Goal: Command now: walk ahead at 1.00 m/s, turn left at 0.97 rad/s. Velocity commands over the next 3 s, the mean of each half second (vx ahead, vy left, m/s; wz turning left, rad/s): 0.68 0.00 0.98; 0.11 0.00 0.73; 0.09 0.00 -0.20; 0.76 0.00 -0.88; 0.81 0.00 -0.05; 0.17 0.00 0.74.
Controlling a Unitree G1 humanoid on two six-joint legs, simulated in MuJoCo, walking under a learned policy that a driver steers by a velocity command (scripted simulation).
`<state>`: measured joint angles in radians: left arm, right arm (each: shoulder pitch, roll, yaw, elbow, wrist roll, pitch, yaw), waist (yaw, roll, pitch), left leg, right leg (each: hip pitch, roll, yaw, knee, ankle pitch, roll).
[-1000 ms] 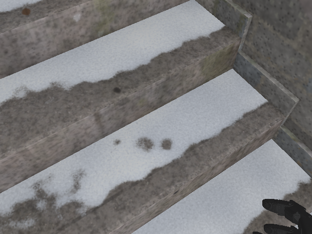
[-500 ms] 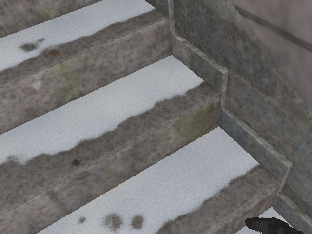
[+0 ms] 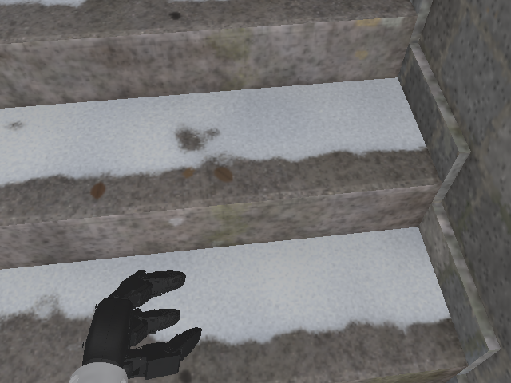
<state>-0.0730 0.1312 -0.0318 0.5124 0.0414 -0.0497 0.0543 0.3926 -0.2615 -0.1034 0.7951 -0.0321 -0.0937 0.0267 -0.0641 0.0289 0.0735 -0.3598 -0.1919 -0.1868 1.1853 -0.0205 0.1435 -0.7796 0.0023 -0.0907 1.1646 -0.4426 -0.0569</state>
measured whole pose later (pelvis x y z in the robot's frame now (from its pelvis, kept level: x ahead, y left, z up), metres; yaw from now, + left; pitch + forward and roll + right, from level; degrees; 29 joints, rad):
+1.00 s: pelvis +0.59 +0.02 +0.36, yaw +48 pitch +1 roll -4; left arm 0.36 0.28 -0.04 0.66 -0.01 -0.10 0.01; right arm 0.08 -0.41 -0.03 0.63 -0.03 -0.09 0.16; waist 0.11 0.07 -0.05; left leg -0.54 0.09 -0.05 1.07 -0.08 -0.10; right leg -0.62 -0.03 0.00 1.06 -0.46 0.06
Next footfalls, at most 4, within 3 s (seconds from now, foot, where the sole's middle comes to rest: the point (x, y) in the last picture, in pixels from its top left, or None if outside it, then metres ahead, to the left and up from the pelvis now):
0.36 left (212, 341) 0.42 0.09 -0.51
0.74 right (260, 146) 0.78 -0.03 -0.33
1.08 left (202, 302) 0.51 0.11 -0.51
1.74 right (239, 116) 0.87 0.01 -0.32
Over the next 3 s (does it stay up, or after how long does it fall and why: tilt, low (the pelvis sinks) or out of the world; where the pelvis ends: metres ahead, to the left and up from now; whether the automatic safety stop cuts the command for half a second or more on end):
stays up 1.05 0.11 0.59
